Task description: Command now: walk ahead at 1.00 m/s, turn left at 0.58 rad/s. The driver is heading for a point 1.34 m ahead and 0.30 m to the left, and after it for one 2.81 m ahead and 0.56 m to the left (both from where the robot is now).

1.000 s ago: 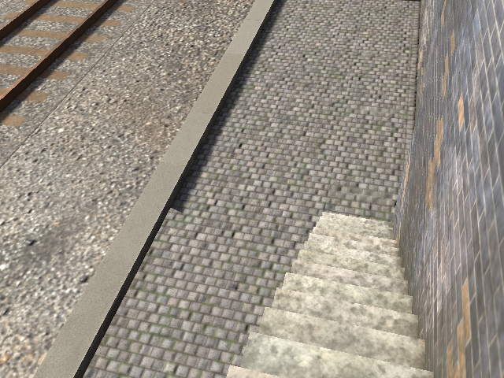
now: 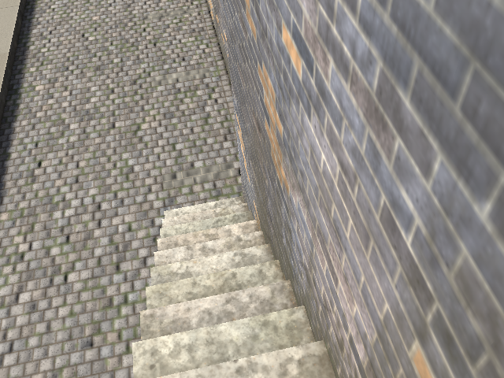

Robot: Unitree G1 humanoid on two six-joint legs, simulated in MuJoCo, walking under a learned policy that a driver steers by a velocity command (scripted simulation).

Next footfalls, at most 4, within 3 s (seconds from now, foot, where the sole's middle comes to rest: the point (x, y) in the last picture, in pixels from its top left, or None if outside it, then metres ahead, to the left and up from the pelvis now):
0.10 left None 0.12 0.11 -0.90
0.44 right None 0.42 0.02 -1.09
0.74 left None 0.59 0.28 -1.29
1.06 right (249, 347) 0.86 0.10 -1.48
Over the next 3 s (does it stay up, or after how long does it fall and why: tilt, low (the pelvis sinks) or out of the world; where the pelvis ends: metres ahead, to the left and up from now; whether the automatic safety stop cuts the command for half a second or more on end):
stays up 1.56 0.29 -1.30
